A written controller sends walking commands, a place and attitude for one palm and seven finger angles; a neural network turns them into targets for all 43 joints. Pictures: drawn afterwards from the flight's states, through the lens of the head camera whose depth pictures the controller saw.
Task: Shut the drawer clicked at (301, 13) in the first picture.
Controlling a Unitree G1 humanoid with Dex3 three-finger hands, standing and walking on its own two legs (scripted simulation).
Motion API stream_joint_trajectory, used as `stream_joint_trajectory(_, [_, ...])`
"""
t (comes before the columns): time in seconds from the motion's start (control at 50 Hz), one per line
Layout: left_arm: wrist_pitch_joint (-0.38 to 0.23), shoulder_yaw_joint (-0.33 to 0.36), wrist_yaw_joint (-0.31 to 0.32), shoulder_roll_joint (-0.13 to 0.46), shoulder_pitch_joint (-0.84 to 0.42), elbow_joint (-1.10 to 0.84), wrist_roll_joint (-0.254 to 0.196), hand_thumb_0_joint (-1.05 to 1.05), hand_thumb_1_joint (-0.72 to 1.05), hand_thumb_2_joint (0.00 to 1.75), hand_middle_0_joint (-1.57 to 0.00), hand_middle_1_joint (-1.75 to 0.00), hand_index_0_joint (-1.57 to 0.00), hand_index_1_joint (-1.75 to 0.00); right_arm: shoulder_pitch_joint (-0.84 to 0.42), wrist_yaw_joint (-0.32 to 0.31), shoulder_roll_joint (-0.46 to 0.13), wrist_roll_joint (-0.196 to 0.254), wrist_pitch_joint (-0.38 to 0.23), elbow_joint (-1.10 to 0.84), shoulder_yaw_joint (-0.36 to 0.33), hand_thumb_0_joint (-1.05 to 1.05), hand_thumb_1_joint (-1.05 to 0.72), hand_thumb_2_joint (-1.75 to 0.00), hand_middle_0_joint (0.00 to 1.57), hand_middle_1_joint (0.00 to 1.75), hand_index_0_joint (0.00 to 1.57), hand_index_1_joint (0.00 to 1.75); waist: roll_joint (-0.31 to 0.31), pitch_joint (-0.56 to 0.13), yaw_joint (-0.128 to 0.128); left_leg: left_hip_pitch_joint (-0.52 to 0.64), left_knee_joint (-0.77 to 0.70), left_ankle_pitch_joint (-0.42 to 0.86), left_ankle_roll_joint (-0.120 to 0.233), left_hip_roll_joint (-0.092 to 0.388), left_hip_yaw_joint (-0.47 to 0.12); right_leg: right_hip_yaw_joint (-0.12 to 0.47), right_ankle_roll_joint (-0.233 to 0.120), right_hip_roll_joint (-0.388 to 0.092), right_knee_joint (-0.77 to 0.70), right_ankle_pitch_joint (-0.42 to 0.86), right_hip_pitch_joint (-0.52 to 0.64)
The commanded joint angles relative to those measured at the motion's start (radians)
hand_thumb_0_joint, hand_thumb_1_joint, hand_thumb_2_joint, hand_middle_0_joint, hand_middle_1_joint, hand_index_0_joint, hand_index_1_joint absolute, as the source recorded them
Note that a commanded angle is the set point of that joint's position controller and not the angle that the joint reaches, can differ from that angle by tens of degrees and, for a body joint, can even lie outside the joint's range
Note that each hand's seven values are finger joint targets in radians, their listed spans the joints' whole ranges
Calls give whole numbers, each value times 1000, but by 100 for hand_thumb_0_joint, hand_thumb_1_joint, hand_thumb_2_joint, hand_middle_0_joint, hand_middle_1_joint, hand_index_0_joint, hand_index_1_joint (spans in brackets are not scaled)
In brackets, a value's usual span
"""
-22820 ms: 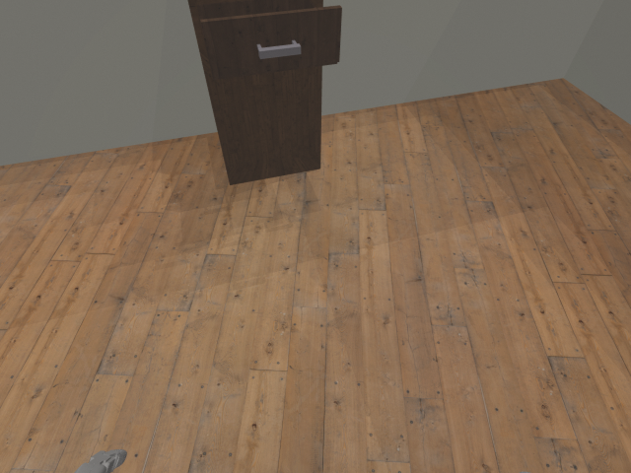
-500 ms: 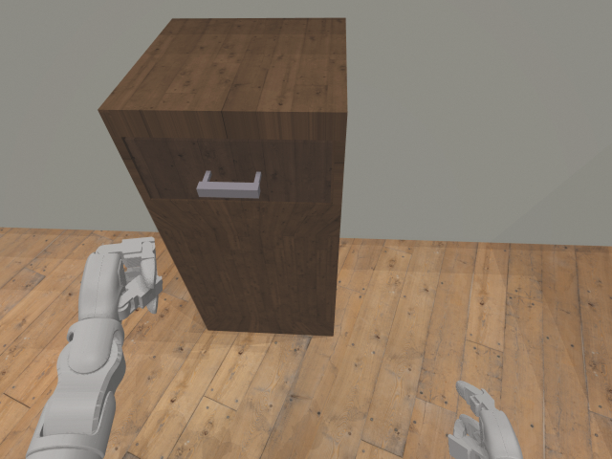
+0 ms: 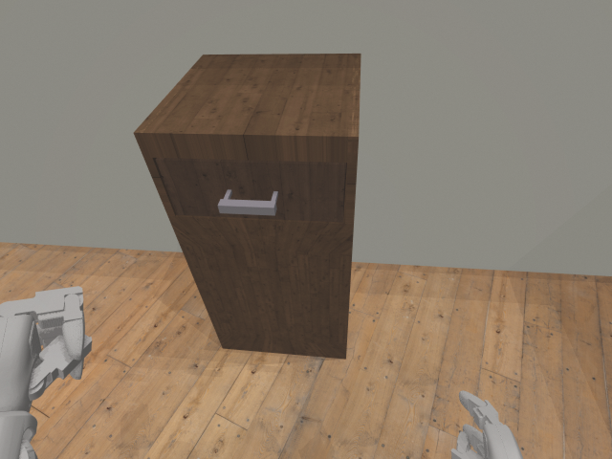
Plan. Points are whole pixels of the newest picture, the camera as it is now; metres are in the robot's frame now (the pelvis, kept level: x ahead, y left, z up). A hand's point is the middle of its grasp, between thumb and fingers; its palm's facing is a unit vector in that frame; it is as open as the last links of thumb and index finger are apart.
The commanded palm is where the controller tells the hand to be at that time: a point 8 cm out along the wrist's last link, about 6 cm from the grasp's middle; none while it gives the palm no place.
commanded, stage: draw the hand back to the body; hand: left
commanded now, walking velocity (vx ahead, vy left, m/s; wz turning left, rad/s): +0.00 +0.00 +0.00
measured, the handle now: (249, 201) +0.62 +0.21 -0.03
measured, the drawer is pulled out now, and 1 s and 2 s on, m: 0.00 0.00 0.00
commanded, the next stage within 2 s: step back with the hand held close in 0.12 s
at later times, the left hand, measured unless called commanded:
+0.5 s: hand (82, 346) +0.18 +0.25 +0.15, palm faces +0.31 -0.82 -0.48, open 3.2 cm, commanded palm +0.11 +0.30 +0.17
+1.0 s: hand (18, 410) +0.11 +0.27 +0.15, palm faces +0.36 -0.81 -0.46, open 3.2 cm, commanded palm +0.05 +0.31 +0.17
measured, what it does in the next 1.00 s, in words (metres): shifts its weight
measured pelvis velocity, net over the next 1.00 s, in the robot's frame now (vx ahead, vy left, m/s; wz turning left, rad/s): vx -0.08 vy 0.04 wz -0.01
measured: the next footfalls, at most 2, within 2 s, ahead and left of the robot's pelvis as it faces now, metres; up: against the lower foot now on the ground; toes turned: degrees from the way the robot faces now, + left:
right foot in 1.66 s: -0.24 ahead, -0.06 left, +0.00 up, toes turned -3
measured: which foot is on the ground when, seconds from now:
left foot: down 0.00-1.00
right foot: down 0.00-1.00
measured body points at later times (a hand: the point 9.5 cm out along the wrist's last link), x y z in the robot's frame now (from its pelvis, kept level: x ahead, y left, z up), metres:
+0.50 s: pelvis -0.02 +0.02 +0.00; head -0.01 +0.00 +0.45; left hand +0.15 +0.30 +0.17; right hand +0.15 -0.23 -0.09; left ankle -0.03 +0.11 -0.74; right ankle +0.00 -0.11 -0.74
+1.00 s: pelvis -0.08 +0.04 -0.01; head -0.06 +0.04 +0.43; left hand +0.09 +0.31 +0.17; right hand +0.09 -0.20 -0.09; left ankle -0.03 +0.11 -0.74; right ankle +0.00 -0.11 -0.74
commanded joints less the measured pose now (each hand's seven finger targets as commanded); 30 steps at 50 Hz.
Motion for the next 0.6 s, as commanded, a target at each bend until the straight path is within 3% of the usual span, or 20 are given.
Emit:
stream_joint_trajectory(0.0, [-63, 84, 21, 134, -109, -157, 6, 0, 90, 90, -140, -160, -140, -160, -133, -16, -90, -1, -71, -159, -43, 0, -90, -90, 20, 30, 20, 30, -78, 24, -23, -60, -60, 140, 25, 7, -21, 47, -1, -22, -88, 48, -48])
stream_joint_trajectory(0.06, [-72, 91, 25, 146, -130, -159, 10, 0, 90, 90, -140, -160, -140, -160, -137, -22, -92, -1, -79, -156, -45, 0, -90, -90, 20, 30, 20, 30, -69, 7, -17, -53, -60, 123, 29, 3, -24, 53, -3, -24, -93, 17, -43])
stream_joint_trajectory(0.14, [-82, 105, 32, 157, -116, -195, 14, 0, 90, 90, -140, -160, -140, -160, -137, -21, -86, -6, -93, -156, -41, 0, -90, -90, 20, 30, 20, 30, -40, -54, -3, -44, -58, 180, 26, 0, -26, 49, -7, -28, -61, 93, 9])
stream_joint_trajectory(0.18, [-79, 105, 31, 156, -116, -205, 14, 0, 90, 90, -140, -160, -140, -160, -139, -20, -84, -8, -98, -157, -37, 0, -90, -90, 20, 30, 20, 30, -10, -47, -1, -47, -63, 195, 21, 0, -31, 47, -9, -25, -58, 114, 18])
stream_joint_trajectory(0.22, [-78, 110, 31, 156, -110, -198, 13, 0, 90, 90, -140, -160, -140, -160, -138, -19, -81, -8, -99, -155, -38, 0, -90, -90, 20, 30, 20, 30, -26, -34, -1, -50, -63, 201, 20, 1, -27, 47, -8, -23, -61, 123, 15])
stream_joint_trajectory(0.24, [-123, 242, 34, 265, -196, -244, 6, 0, 90, 90, -140, -160, -140, -160, -122, -13, -108, -4, -68, -183, -42, 0, -90, -90, 20, 30, 20, 30, -75, 71, -53, -138, -42, 115, 39, 11, -40, 176, -12, -73, -129, 133, -108])
stream_joint_trajectory(0.26, [-141, 252, 32, 269, -191, -206, 14, 0, 90, 90, -140, -160, -140, -160, -117, -15, -91, -8, -51, -169, -42, 0, -90, -90, 20, 30, 20, 30, -86, 82, -52, -148, -35, 78, 36, 4, -55, 182, -20, -93, -155, 92, -122])
stream_joint_trajectory(0.28, [-137, 190, 24, 179, -68, -126, 16, 0, 90, 90, -140, -160, -140, -160, -117, -14, -88, -11, -34, -159, -49, 0, -90, -90, 20, 30, 20, 30, -106, 60, -59, -126, -23, 103, 35, 9, -49, 177, -19, -100, -156, 94, -139])
stream_joint_trajectory(0.32, [-142, 146, 16, 136, -1, -135, 17, 0, 90, 90, -140, -160, -140, -160, -117, -3, -100, -14, -8, -170, -59, 0, -90, -90, 20, 30, 20, 30, -80, -24, -63, -114, -32, 166, 35, 19, -43, 145, -10, -97, -117, 165, -94])
stream_joint_trajectory(0.38, [-151, 152, 22, 152, 38, -179, 20, 0, 90, 90, -140, -160, -140, -160, -129, -6, -104, -10, 12, -189, -66, 0, -90, -90, 20, 30, 20, 30, -23, -110, -61, -117, -57, 259, 35, 33, -45, 100, 2, -83, -42, 278, -35])
stream_joint_trajectory(0.46, [-157, 212, 37, 214, 68, -239, 17, 0, 90, 90, -140, -160, -140, -160, -140, -12, -105, -6, 32, -217, -76, 0, -90, -90, 20, 30, 20, 30, -34, -188, -49, -158, -51, 361, 30, 42, -66, 78, 10, -71, 34, 382, 23])
stream_joint_trajectory(0.54, [-156, 208, 41, 202, 89, -251, 16, 0, 90, 90, -140, -160, -140, -160, -131, -17, -100, 1, 43, -232, -84, 0, -90, -90, 20, 30, 20, 30, -52, -178, -55, -204, -45, 367, 30, 54, -70, 80, 17, -65, 77, 411, 17])
stream_joint_trajectory(0.58, [-158, 208, 41, 203, 83, -257, 20, 0, 90, 90, -140, -160, -140, -160, -136, -22, -102, 0, 40, -236, -84, 0, -90, -90, 20, 30, 20, 30, -33, -160, -53, -235, -63, 337, 34, 63, -81, 78, 23, -56, 96, 370, 9])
